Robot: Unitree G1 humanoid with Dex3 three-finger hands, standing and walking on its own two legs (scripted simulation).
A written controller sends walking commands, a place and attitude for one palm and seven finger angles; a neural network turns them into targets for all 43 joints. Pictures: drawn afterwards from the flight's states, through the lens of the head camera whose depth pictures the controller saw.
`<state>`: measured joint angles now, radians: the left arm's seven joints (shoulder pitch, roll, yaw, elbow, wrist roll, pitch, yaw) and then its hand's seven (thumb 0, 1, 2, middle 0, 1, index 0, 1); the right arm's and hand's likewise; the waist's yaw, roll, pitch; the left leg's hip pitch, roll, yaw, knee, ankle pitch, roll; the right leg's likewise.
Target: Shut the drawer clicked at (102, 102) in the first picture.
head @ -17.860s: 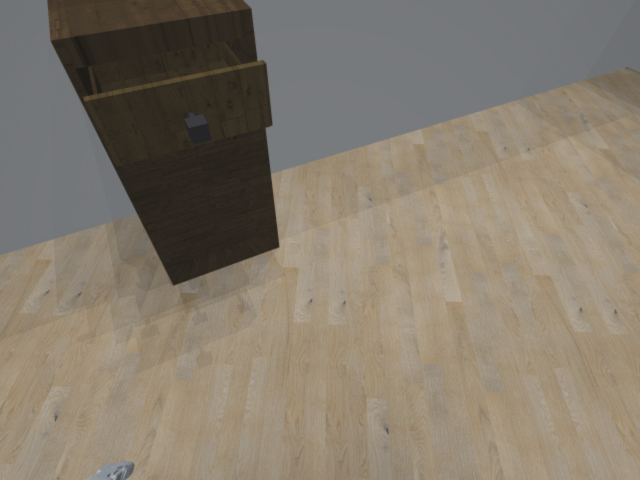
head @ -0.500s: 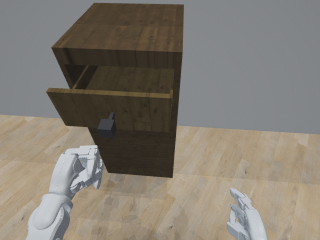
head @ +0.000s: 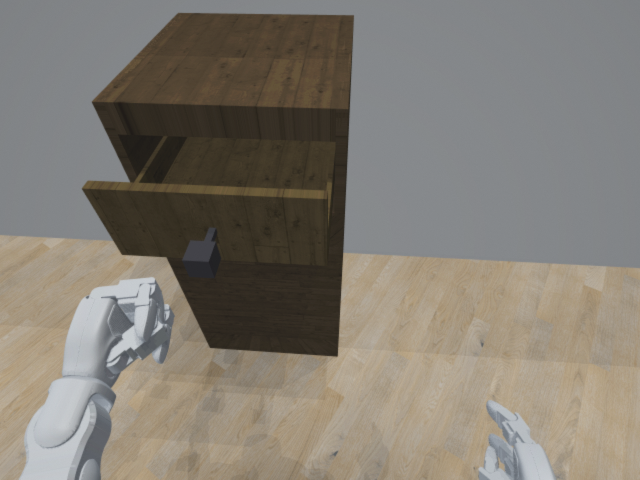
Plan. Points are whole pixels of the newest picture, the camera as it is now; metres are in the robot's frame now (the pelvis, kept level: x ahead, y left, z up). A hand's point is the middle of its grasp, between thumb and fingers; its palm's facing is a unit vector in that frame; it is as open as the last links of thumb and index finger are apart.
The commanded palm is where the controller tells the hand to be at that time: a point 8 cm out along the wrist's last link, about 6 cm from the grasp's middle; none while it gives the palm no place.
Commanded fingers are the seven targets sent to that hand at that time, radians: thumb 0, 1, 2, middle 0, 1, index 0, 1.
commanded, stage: bring the fist close to the handle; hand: left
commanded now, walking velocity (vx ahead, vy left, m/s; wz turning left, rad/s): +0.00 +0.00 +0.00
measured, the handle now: (206, 249) +0.45 +0.23 +0.00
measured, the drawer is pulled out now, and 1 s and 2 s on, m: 0.15 0.15 0.13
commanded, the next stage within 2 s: push the drawer shut in 1.48 s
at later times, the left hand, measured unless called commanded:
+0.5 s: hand (196, 317) +0.29 +0.18 +0.06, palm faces -0.04 -1.00 -0.03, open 3.3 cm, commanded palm +0.27 +0.24 +0.06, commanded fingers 0.00 0.90 0.90 -1.40 -1.60 -1.40 -1.60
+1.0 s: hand (216, 304) +0.34 +0.18 +0.01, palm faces -0.02 -1.00 -0.03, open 3.3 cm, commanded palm +0.32 +0.24 +0.01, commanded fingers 0.00 0.90 0.90 -1.40 -1.60 -1.40 -1.60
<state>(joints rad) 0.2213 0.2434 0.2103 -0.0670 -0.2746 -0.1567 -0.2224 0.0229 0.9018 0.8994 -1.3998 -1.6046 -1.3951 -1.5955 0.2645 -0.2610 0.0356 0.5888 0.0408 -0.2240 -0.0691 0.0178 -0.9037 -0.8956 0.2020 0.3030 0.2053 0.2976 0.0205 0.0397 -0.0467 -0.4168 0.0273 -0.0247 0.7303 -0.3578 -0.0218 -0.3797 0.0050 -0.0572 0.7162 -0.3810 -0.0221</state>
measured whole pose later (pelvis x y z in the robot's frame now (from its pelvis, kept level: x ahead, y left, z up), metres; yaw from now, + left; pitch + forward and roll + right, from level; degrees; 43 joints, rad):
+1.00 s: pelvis -0.02 +0.01 -0.04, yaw -1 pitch +13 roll -1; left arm -0.22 0.24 0.21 0.48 -0.20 -0.38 -0.21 0.02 0.90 0.90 -1.40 -1.60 -1.40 -1.60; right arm 0.25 -0.24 0.02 0.61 0.01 -0.13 -0.04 0.02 -0.90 -0.90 0.20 0.30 0.21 0.30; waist -0.03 0.01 -0.09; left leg -0.80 0.02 -0.01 1.01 -0.44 -0.01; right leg -0.77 0.00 -0.03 1.00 -0.46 -0.01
